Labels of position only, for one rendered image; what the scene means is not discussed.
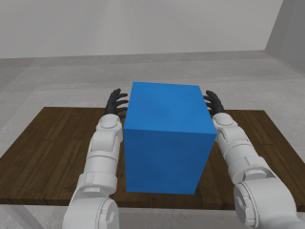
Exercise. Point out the right robot upper arm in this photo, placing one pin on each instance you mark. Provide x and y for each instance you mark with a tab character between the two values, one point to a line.
265	203

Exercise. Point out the table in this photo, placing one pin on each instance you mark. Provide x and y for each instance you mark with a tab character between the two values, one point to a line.
42	166

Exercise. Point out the left robot hand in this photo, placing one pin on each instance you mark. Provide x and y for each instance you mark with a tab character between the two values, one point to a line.
113	103

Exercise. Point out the right robot hand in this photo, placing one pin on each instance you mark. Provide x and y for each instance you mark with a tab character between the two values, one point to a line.
215	105

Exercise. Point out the robot left forearm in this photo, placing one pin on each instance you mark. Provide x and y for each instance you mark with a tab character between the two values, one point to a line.
99	177

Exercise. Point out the robot right forearm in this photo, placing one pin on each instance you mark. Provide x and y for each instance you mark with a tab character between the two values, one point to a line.
243	161

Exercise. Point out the left robot upper arm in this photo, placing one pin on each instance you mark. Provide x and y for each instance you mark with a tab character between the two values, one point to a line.
92	213

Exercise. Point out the carton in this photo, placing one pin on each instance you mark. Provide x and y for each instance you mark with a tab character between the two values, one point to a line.
168	136

